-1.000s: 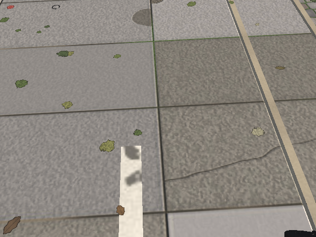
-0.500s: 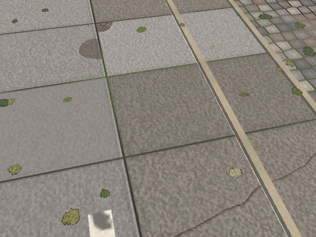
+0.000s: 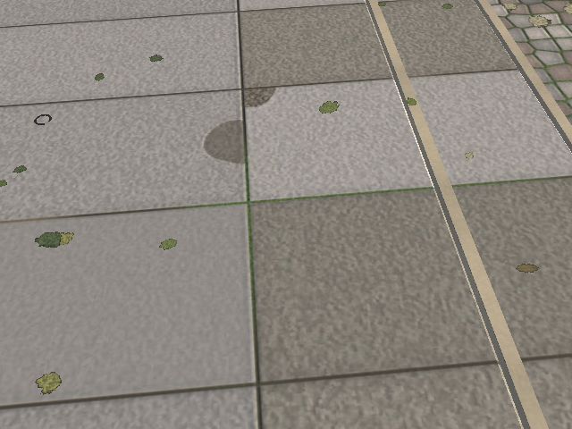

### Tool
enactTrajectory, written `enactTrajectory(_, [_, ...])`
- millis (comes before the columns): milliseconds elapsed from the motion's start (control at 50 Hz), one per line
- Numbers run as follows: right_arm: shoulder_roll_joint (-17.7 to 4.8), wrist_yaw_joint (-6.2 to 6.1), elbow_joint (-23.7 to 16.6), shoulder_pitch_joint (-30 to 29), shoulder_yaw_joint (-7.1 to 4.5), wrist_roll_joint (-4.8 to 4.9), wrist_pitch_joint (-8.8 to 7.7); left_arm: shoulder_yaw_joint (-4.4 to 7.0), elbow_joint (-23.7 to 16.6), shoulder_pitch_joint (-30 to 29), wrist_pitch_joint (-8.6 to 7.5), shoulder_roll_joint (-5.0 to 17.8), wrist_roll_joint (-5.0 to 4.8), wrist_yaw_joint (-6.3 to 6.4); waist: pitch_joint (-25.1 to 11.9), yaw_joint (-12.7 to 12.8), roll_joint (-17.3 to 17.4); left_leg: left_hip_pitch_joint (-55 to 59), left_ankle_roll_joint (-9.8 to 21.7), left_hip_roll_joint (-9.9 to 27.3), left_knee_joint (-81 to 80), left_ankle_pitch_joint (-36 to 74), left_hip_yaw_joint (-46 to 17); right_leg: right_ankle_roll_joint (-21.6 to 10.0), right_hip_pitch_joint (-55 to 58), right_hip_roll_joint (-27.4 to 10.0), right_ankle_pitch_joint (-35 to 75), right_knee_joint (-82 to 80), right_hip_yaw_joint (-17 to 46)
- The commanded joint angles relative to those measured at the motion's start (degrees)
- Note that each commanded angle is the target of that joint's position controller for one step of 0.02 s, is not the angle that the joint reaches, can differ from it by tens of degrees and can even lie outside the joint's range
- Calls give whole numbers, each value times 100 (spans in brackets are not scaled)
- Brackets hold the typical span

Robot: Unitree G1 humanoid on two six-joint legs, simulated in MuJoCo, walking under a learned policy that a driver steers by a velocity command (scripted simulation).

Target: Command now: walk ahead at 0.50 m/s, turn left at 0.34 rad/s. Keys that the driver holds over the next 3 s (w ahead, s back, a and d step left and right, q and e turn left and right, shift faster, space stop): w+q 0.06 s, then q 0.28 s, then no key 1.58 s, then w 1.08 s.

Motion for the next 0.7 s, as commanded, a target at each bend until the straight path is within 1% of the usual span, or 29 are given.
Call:
enactTrajectory(20, [-172, 70, -339, -154, -22, -13, -54, 158, -369, -426, -110, 836, -15, 80, 239, -104, -570, 215, 19, 5, -853, 1012, 74, -680, -316, -1490, 1454, -787, 327])
enactTrajectory(60, [-66, 137, -509, -574, 34, -19, -62, 169, -269, -207, -82, 909, -43, 110, 370, 93, -505, 203, 71, -36, -1311, 1195, 271, -632, -54, -1579, 1437, -798, 161])
enactTrajectory(80, [-34, 174, -605, -744, 52, -33, -67, 167, -224, -162, -40, 923, -47, 128, 483, 141, -458, 159, 102, -73, -1551, 1177, 335, -598, 115, -1609, 1814, -661, 40])
enactTrajectory(120, [-43, 269, -818, -973, 53, -76, -73, 180, -175, -94, 89, 993, -79, 176, 490, 182, -498, 167, 153, -205, -1857, 906, 591, -503, 492, -1689, 2820, -193, -144])
enactTrajectory(140, [-89, 321, -908, -974, 30, -83, -73, 194, -174, -92, 162, 1051, -102, 207, 398, 147, -587, 252, 202, -292, -1919, 654, 702, -441, 669, -1748, 3327, 84, -189])
enactTrajectory(160, [-180, 367, -964, -862, -12, -86, -70, 213, -201, -140, 225, 1125, -131, 245, 252, 50, -714, 463, 280, -427, -1957, 349, 815, -362, 813, -1774, 3997, 421, -227])
enactTrajectory(180, [-306, 401, -961, -599, -73, -93, -66, 238, -249, -216, 281, 1202, -164, 293, 44, -104, -844, 805, 368, -609, -1973, 41, 946, -271, 919, -1766, 4689, 872, -258])
enactTrajectory(200, [-491, 413, -854, -37, -173, -89, -65, 256, -301, -305, 343, 1243, -174, 338, -249, -394, -873, 1419, 480, -816, -2119, -66, 1027, -160, 892, -1690, 5058, 1610, -299])
enactTrajectory(220, [-770, 356, -687, 688, -322, -99, -76, 236, -365, -392, 370, 1197, -186, 364, -609, -789, -688, 2441, 659, -984, -2640, 551, 974, 58, 539, -1430, 4657, 2730, -418])
enactTrajectory(240, [-1310, 210, -664, 1148, -464, -134, -33, 138, -502, -145, 309, 948, -21, 342, -1211, -876, 169, 4075, 1056, -51, -2478, 2788, -249, 397, -786, -1044, 2348, 4521, -470])
enactTrajectory(260, [-1735, 158, -881, 790, -448, -241, -18, -80, -647, 655, 170, 290, 166, 208, -2062, -140, 1290, 6000, 2382, 1527, -2222, 5054, -2918, 767, -2988, 92, -3074, 6641, 200])
enactTrajectory(280, [-1346, 176, -1035, 1003, -389, -212, 30, 24, -560, 350, 74, 910, -6, 109, -2957, -694, 418, 6067, 2489, 1528, -2567, 4320, -3099, 669, -3113, -93, -2934, 7088, 1284])
enactTrajectory(300, [-1085, 176, -1107, 616, -324, -165, 50, 63, -769, -243, 77, 1005, -191, 101, -2213, -694, 160, 5463, 2190, 1207, -2726, 3613, -2329, 564, -3448, -342, -2418, 6874, 1257])
enactTrajectory(320, [-875, 152, -1116, 303, -277, -61, 93, 49, -814, -484, 124, 921, -149, 169, -1431, -526, -321, 4559, 1878, 871, -2931, 2920, -1814, 564, -3561, -554, -1973, 6401, 1119])
enactTrajectory(340, [-745, 116, -1170, 62, -233, -43, 142, 78, -811, -575, 216, 937, -76, 247, -963, -365, -370, 3703, 1732, 678, -3162, 2438, -1578, 596, -3373, -674, -1710, 6024, 1091])
enactTrajectory(360, [-686, 95, -1231, -104, -203, -116, 171, 109, -806, -430, 330, 971, -81, 269, -815, -145, -216, 3035, 1678, 579, -3357, 2186, -1403, 598, -2945, -751, -1558, 5799, 1099])
enactTrajectory(380, [-698, 98, -1276, -199, -204, -187, 173, 114, -785, -284, 411, 912, -67, 285, -772, -42, -80, 2614, 1673, 501, -3462, 2201, -1282, 628, -2651, -711, -1448, 5622, 1017])
enactTrajectory(400, [-728, 92, -1282, -234, -211, -213, 154, 98, -759, -154, 452, 811, -55, 307, -801, 16, 20, 2403, 1679, 431, -3489, 2394, -1095, 676, -2484, -686, -1347, 5382, 954])
enactTrajectory(440, [-764, 50, -1238, -193, -216, -211, 138, 73, -768, -163, 481, 704, -21, 363, -924, 10, 111, 2350, 1640, 364, -3445, 2622, -889, 762, -2413, -653, -1108, 4860, 925])
enactTrajectory(460, [-769, 19, -1221, -179, -214, -199, 157, 64, -784, -224, 495, 679, -15, 377, -996, -22, 143, 2398, 1601, 357, -3430, 2451, -864, 793, -2405, -668, -949, 4646, 944])
enactTrajectory(500, [-740, -32, -1221, -245, -193, -184, 220, 54, -820, -388, 532, 657, -33, 381, -1015, -92, 223, 2376, 1469, 269, -3478, 1511, -826, 813, -2306, -704, -603, 4174, 968])
enactTrajectory(560, [-674, -53, -1185, -304, -146, -222, 292, 54, -908, -702, 569, 656, -71, 364, -763, -241, 390, 2178, 1353, 202, -3634, -77, -938, 789, -2027, -699, -403, 3434, 960])
enactTrajectory(580, [-641, -43, -1153, -287, -128, -233, 303, 56, -929, -765, 563, 659, -74, 354, -675, -283, 444, 2168, 1338, 209, -3629, -377, -1006, 773, -1930, -680, -446, 3194, 950])
enactTrajectory(620, [-549, -14, -1077, -233, -78, -232, 314, 57, -957, -805, 515, 644, -71, 319, -569, -322, 491, 2248, 1295, 246, -3473, -567, -1150, 704, -1680, -620, -587, 2639, 898])
enactTrajectory(640, [-470, -5, -1051, -270, -35, -211, 319, 52, -939, -725, 477, 590, -61, 291, -551, -231, 448, 2255, 1206, 209, -3305, -535, -1156, 632, -1390, -568, -417, 2119, 822])
enactTrajectory(660, [-352, 0, -1009, -250, 21, -185, 321, 37, -900, -599, 434, 520, -31, 255, -526, -108, 366, 2189, 1028, 97, -3132, -498, -1106, 531, -950, -516, 106, 1358, 738])
enactTrajectory(680, [-198, 4, -930, 6, 81, -213, 288, 44, -917, -555, 395, 647, 54, 235, -553, -152, 164, 2073, 732, -104, -2938, -619, -1029, 399, -499, -801, 718, 1012, 1049])
enactTrajectory(700, [-117, 9, -913, 281, 102, -307, 242, 116, -987, -511, 385, 1078, 116, 253, -607, -407, -586, 1851, 418, -568, -2298, -1211, -602, 100, -219, -1544, 1784, 973, 1734])
Next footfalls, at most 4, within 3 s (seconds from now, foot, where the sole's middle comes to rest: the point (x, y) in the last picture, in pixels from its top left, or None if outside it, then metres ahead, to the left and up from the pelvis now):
0.24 left None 0.30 0.15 -0.78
0.68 right None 0.35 -0.08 -0.78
2.66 right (303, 338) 0.74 0.04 -0.78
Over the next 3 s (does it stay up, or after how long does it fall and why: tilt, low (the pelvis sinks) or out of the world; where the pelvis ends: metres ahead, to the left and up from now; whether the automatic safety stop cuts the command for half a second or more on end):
stays up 0.72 0.12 0.00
